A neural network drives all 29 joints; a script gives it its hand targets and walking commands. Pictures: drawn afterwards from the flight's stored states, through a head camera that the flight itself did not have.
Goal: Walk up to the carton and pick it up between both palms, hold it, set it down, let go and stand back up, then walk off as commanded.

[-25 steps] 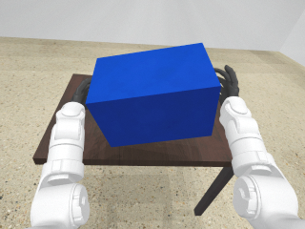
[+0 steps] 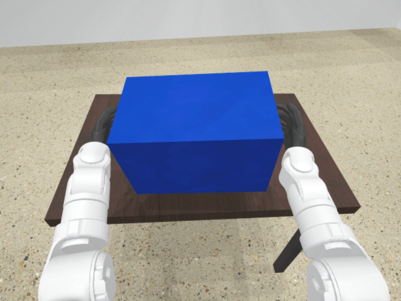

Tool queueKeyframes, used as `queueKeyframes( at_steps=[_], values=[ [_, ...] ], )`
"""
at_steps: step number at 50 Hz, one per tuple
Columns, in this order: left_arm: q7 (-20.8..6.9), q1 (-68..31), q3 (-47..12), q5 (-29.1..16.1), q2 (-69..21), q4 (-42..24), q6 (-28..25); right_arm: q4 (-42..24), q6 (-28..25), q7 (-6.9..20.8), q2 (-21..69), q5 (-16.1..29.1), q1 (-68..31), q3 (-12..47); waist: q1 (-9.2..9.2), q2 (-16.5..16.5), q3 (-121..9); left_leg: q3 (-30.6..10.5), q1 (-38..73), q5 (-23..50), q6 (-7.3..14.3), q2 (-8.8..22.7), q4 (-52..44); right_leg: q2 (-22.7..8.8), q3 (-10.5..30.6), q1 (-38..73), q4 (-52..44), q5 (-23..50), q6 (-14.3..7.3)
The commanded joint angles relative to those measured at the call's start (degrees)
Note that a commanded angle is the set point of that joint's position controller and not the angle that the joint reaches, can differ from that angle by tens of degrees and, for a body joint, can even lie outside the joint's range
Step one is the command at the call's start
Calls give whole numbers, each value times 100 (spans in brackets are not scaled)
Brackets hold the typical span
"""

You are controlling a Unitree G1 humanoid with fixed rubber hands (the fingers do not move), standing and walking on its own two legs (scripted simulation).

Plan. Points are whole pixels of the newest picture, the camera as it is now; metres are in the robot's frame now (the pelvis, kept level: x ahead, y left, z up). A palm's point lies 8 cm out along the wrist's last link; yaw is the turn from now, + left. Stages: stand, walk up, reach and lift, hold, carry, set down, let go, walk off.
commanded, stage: set down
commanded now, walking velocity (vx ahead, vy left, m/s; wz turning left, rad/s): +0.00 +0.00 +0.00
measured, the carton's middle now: (198, 136) +0.45 +0.02 +0.11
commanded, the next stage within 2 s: none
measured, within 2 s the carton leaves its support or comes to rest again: neither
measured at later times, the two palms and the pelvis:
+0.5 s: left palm (104, 159) +0.38 +0.22 +0.10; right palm (298, 148) +0.37 -0.16 +0.15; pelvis -0.01 +0.00 +0.00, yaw +0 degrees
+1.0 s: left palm (118, 146) +0.43 +0.20 +0.08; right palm (296, 141) +0.41 -0.18 +0.13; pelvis +0.02 -0.01 +0.00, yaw +0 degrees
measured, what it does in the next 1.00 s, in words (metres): stands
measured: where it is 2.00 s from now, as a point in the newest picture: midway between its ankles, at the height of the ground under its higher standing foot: outside the picture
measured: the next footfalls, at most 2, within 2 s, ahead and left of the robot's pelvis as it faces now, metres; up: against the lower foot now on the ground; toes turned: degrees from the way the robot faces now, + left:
none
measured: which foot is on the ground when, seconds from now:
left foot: down 0.00-1.00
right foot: down 0.00-1.00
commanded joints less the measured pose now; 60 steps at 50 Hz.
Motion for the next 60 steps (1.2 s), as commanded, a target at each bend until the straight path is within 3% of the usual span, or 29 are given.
queueKeyframes(
  at_steps=[1, 6, 9, 11, 14, 15, 17, 21, 23, 26, 30, 35, 38, 40, 41, 42, 43, 46, 48, 50, 53, 55, 57, 60],
  values=[
    [-1164, -3739, -1519, -737, -2910, -1576, -790, -2845, -494, 970, 3257, -203, -4219, 2563, 687, 412, -4213, 482, 715, 856, 522, -144, -407, -906, 740, 2365, -39, 6380, 1236],
    [-1257, -3714, -1260, -584, -2815, -1191, -851, -2491, -465, 988, 3259, -242, -4230, 2377, 707, 436, -3926, 541, 993, 867, 498, -116, -331, -854, 768, 2209, -165, 5923, 1237],
    [-1291, -3979, -1006, -463, -2679, -980, -941, -1976, -411, 1040, 3167, -382, -4231, 1997, 648, 570, -3704, 613, 1189, 705, 466, -135, -261, -713, 738, 1897, -339, 4833, 1104],
    [-1315, -3949, -872, -290, -2585, -797, -962, -1817, -401, 1078, 3069, -461, -4239, 1803, 725, 711, -3561, 652, 1339, 734, 415, -127, -214, -656, 719, 1688, -442, 4406, 1055],
    [-1307, -4175, -801, -383, -2479, -473, -1092, -1567, -428, 1156, 3053, -643, -4341, 1535, 725, 720, -3374, 754, 1194, 486, 441, -131, -198, -599, 695, 1354, -525, 3495, 932],
    [-1305, -4357, -731, -369, -2440, -279, -1134, -1329, -388, 1198, 2990, -769, -4326, 1276, 642, 748, -3156, 756, 1213, 304, 443, -129, -203, -537, 628, 1088, -586, 2962, 869],
    [-1296, -4432, -604, -297, -2331, 17, -1234, -1002, -385, 1279, 2998, -944, -4249, 1074, 717, 725, -2771, 819, 1051, 99, 486, -128, -193, -554, 697, 878, -660, 2253, 817],
    [-1252, -5060, -622, -314, -2187, 398, -1531, -293, -357, 1427, 3000, -1327, -4007, 474, 634, 982, -2428, 879, 1025, -289, 451, -71, -250, -502, 679, 398, -794, 1018, 665],
    [-1165, -5335, -814, -435, -2337, 268, -1704, -236, -446, 1498, 3052, -1416, -4109, 360, 626, 1196, -2651, 864, 1142, -193, 360, -40, -194, -462, 556, 201, -763, 967, 602],
    [-1081, -5672, -908, -585, -2391, 454, -2002, -279, -537, 1583, 3158, -1612, -4288, 255, 607, 1160, -3001, 885, 1028, -242, 353, -16, -171, -478, 572, 110, -727, 910, 604],
    [-1019, -5695, -801, -557, -2316, 795, -2285, -191, -587, 1646, 3344, -1746, -4240, 286, 683, 1064, -3076, 934, 746, -188, 376, -37, -191, -542, 666, 400, -577, 1633, 679],
    [-1141, -5136, -310, -375, -1986, 1482, -2264, -93, -369, 1589, 3297, -1893, -3921, 166, 750, 831, -2666, 940, 391, -393, 547, -77, -301, -655, 777, 795, -459, 2116, 820],
    [-1196, -5003, -161, -303, -1866, 1372, -2293, -186, -332, 1560, 3384, -1857, -3792, 402, 846, 731, -2644, 925, 309, -118, 568, -77, -323, -757, 863, 1142, -289, 3061, 964],
    [-1206, -4929, -168, -248, -1903, 1202, -2384, -308, -419, 1532, 3517, -1758, -3752, 611, 925, 844, -2993, 901, 185, 191, 560, -53, -361, -832, 913, 1500, -121, 4025, 1034],
    [-1230, -4838, -166, -271, -1908, 1196, -2376, -356, -390, 1512, 3477, -1717, -3745, 627, 863, 866, -3060, 856, 211, 222, 547, -57, -350, -861, 935, 1586, -65, 4306, 1079],
    [-1243, -4804, -107, -240, -1878, 1206, -2369, -381, -414, 1504, 3546, -1727, -3688, 757, 912, 705, -3041, 824, 151, 292, 579, -47, -365, -892, 919, 1727, -34, 4652, 1143],
    [-1248, -4790, -193, -274, -1897, 1116, -2420, -401, -457, 1471, 3565, -1676, -3604, 799, 856, 798, -3240, 838, 121, 380, 564, -57, -374, -941, 946, 1892, 40, 5073, 1175],
    [-1275, -4658, -95, -236, -1899, 1222, -2497, -512, -580, 1411, 3743, -1772, -3487, 974, 932, 621, -3271, 796, -416, 361, 633, -63, -527, -1148, 1012, 2289, 274, 6061, 1294],
    [-1288, -4424, -114, -241, -1937, 1224, -2511, -503, -629, 1349, 3863, -1763, -3351, 1124, 878, 508, -3381, 794, -466, 403, 659, -61, -557, -1160, 935, 2412, 365, 6576, 1365],
    [-1299, -4405, -5, -170, -1908, 1205, -2543, -485, -716, 1327, 3954, -1780, -3276, 1257, 976, 539, -3399, 783, -673, 367, 691, -57, -636, -1244, 939, 2564, 437, 6818, 1367],
    [-1289, -4254, -77, -119, -1994, 1264, -2544, -444, -820, 1306, 3938, -1864, -3157, 1325, 935, 656, -3493, 723, -642, 563, 639, -21, -612, -1228, 833, 2576, 501, 7207, 1383],
    [-1289, -4223, -141, -122, -2099, 1293, -2624, -520, -952, 1247, 4116, -1895, -3159, 1457, 915, 534, -3640, 712, -874, 484, 696, -45, -653, -1314, 859, 2696, 566, 7646, 1410],
    [-1267, -4177, -76, -46, -2124, 1354, -2632, -402, -1009, 1233, 4154, -1941, -3054, 1504, 943, 535, -3606, 716, -1004, 496, 706, -52, -646, -1302, 804, 2659, 635, 7738, 1375],
    [-1202, -4233, -270, -58, -2459, 1335, -2721, -224, -1172, 1235, 4209, -1991, -3147, 1442, 824, 742, -3688, 661, -858, 1015, 697, -9, -532, -1159, 670, 2210, 731, 7628, 1300]
  ],
)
